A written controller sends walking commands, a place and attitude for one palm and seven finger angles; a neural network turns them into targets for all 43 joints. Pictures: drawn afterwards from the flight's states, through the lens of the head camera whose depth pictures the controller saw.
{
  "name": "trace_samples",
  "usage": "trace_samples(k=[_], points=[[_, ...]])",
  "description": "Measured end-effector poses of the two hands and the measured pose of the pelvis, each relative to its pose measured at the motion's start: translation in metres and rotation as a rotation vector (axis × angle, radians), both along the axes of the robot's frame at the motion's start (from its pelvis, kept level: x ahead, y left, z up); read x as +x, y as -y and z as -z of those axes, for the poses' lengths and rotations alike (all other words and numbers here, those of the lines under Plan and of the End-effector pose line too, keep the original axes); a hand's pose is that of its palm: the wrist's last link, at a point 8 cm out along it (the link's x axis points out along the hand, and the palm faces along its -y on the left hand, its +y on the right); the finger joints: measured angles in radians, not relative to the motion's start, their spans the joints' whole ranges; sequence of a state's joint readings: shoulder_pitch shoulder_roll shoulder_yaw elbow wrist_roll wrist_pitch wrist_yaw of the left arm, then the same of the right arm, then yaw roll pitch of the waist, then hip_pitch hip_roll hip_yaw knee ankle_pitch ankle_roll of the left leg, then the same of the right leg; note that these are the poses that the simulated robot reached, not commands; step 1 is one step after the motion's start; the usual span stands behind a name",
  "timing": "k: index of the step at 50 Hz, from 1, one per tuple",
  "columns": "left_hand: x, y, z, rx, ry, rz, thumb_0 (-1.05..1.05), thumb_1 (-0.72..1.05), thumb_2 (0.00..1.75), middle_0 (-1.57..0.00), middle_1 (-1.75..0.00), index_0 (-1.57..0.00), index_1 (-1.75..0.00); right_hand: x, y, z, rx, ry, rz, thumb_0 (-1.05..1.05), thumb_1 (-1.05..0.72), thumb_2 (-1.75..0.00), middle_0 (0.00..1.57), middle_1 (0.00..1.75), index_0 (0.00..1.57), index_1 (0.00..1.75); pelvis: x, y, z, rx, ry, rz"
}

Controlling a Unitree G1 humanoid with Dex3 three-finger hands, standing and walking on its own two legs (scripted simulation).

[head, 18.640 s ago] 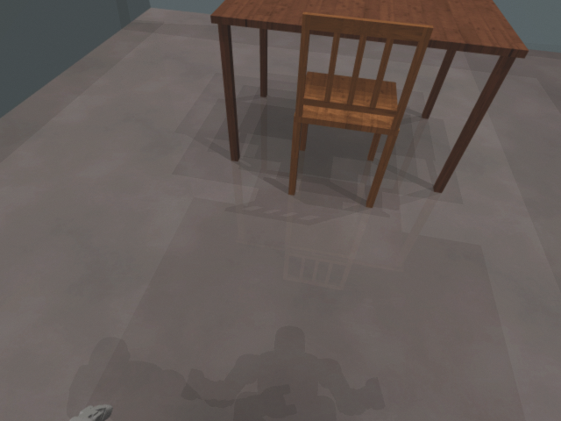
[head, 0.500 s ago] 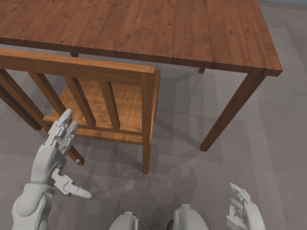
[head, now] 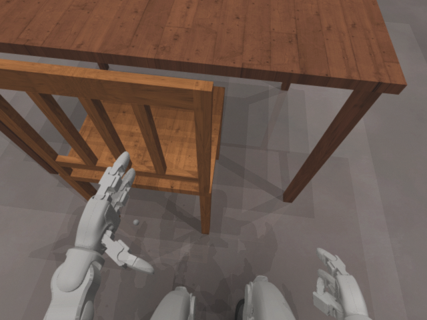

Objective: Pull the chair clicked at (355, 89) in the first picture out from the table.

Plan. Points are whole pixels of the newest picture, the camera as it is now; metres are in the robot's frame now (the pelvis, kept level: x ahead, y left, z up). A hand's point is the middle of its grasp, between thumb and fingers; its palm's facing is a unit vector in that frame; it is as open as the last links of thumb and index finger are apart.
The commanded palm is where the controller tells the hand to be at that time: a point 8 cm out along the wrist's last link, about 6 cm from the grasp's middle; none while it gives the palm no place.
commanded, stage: aim the fingers beside a spindle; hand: left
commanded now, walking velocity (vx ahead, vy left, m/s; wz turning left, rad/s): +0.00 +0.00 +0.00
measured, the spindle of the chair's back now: (110, 137) +0.46 +0.23 +0.00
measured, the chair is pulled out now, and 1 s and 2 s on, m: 0.00 0.00 0.00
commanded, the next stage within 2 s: none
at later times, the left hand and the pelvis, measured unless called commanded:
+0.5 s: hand (152, 206) +0.31 +0.12 +0.02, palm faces -0.12 -0.99 -0.05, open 16.9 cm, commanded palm +0.29 +0.18 +0.01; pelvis -0.01 -0.01 -0.01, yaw +0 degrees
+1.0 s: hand (161, 218) +0.30 +0.11 -0.01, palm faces -0.18 -0.98 +0.00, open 16.9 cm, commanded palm +0.29 +0.18 +0.02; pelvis -0.01 -0.01 -0.01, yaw +0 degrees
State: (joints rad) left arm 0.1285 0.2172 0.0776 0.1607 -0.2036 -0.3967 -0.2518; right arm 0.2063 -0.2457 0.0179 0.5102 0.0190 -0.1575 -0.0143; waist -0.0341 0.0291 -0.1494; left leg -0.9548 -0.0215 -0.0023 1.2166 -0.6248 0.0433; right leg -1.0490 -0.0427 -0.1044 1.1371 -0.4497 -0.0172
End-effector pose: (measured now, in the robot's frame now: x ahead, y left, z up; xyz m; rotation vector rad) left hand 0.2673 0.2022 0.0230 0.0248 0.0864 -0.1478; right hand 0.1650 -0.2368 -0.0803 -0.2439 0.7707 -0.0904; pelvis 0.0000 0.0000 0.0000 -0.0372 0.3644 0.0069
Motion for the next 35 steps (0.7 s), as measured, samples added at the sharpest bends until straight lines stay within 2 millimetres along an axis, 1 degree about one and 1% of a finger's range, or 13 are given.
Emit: trace_samples(k=[5, 7, 9, 14, 16, 18, 21, 23, 25, 29, 31, 33, 35], points=[[0.008, 0.005, -0.011, 0.008, 0.073, -0.021, -0.01, -0.5, 0.3, -0.06, -0.08, -0.06, -0.08, -0.002, 0.001, 0.004, 0.008, -0.009, 0.002, 0.01, -0.91, -0.89, 0.2, 0.3, 0.21, 0.3, -0.001, 0.002, 0.002, 0.005, -0.003, 0.002], [0.01, 0.006, -0.012, 0.011, 0.083, -0.03, -0.01, -0.5, 0.3, -0.06, -0.08, -0.06, -0.08, -0.003, 0.001, 0.006, 0.015, -0.016, 0.001, 0.01, -0.91, -0.89, 0.2, 0.3, 0.21, 0.3, -0.002, 0.003, 0.003, 0.007, -0.005, 0.003], [0.012, 0.009, -0.007, 0.012, 0.067, -0.03, -0.01, -0.5, 0.3, -0.06, -0.08, -0.06, -0.08, -0.005, 0.002, 0.009, 0.02, -0.025, -0.001, 0.01, -0.91, -0.89, 0.2, 0.3, 0.21, 0.3, -0.003, 0.004, 0.004, 0.009, -0.008, 0.002], [0.014, 0.018, 0.016, 0.011, -0.014, -0.01, -0.01, -0.5, 0.3, -0.06, -0.08, -0.06, -0.08, -0.01, 0.007, 0.015, 0.015, -0.049, 0.005, 0.01, -0.91, -0.89, 0.2, 0.3, 0.21, 0.3, -0.006, 0.007, 0.008, 0.013, -0.016, 0.005], [0.016, 0.02, 0.018, 0.011, -0.012, -0.01, -0.01, -0.5, 0.3, -0.06, -0.08, -0.06, -0.08, -0.013, 0.009, 0.016, 0.007, -0.057, 0.012, 0.01, -0.91, -0.89, 0.2, 0.3, 0.21, 0.3, -0.007, 0.009, 0.01, 0.014, -0.018, 0.006], [0.018, 0.022, 0.013, 0.01, 0.02, -0.017, -0.01, -0.5, 0.3, -0.06, -0.08, -0.06, -0.08, -0.016, 0.012, 0.018, 0.003, -0.065, 0.019, 0.01, -0.91, -0.89, 0.2, 0.3, 0.21, 0.3, -0.007, 0.009, 0.01, 0.013, -0.018, 0.007], [0.022, 0.022, 0.001, 0.012, 0.085, -0.029, -0.01, -0.5, 0.3, -0.06, -0.08, -0.06, -0.08, -0.019, 0.014, 0.02, 0.004, -0.076, 0.022, 0.01, -0.91, -0.89, 0.2, 0.3, 0.21, 0.3, -0.008, 0.01, 0.01, 0.013, -0.02, 0.005], [0.025, 0.022, -0.003, 0.015, 0.107, -0.032, -0.01, -0.5, 0.3, -0.06, -0.08, -0.06, -0.08, -0.021, 0.014, 0.022, 0.009, -0.085, 0.021, 0.01, -0.91, -0.89, 0.2, 0.3, 0.21, 0.3, -0.008, 0.01, 0.01, 0.014, -0.022, 0.004], [0.028, 0.024, 0.002, 0.016, 0.091, -0.027, -0.01, -0.5, 0.3, -0.06, -0.08, -0.06, -0.08, -0.023, 0.015, 0.024, 0.013, -0.094, 0.019, 0.01, -0.91, -0.89, 0.2, 0.3, 0.21, 0.3, -0.008, 0.011, 0.011, 0.016, -0.025, 0.004], [0.03, 0.033, 0.026, 0.005, -0.006, -0.002, -0.01, -0.5, 0.3, -0.05, -0.08, -0.06, -0.08, -0.026, 0.017, 0.027, 0.012, -0.105, 0.025, 0.01, -0.91, -0.89, 0.2, 0.3, 0.21, 0.3, -0.01, 0.011, 0.015, 0.019, -0.036, 0.007], [0.029, 0.035, 0.033, 0.004, -0.03, 0.004, -0.01, -0.5, 0.3, -0.06, -0.08, -0.06, -0.08, -0.027, 0.018, 0.028, 0.008, -0.106, 0.035, 0.01, -0.91, -0.89, 0.2, 0.3, 0.21, 0.3, -0.011, 0.012, 0.016, 0.02, -0.037, 0.011], [0.027, 0.034, 0.029, 0.007, -0.011, -0.004, -0.01, -0.5, 0.3, -0.06, -0.08, -0.06, -0.08, -0.028, 0.019, 0.027, 0.006, -0.105, 0.046, 0.01, -0.91, -0.89, 0.2, 0.3, 0.21, 0.3, -0.011, 0.012, 0.016, 0.021, -0.035, 0.015], [0.025, 0.029, 0.015, 0.016, 0.041, -0.025, -0.02, -0.5, 0.3, -0.06, -0.08, -0.06, -0.08, -0.029, 0.018, 0.026, 0.009, -0.105, 0.05, 0.01, -0.91, -0.89, 0.2, 0.3, 0.21, 0.3, -0.01, 0.012, 0.014, 0.022, -0.031, 0.017]])
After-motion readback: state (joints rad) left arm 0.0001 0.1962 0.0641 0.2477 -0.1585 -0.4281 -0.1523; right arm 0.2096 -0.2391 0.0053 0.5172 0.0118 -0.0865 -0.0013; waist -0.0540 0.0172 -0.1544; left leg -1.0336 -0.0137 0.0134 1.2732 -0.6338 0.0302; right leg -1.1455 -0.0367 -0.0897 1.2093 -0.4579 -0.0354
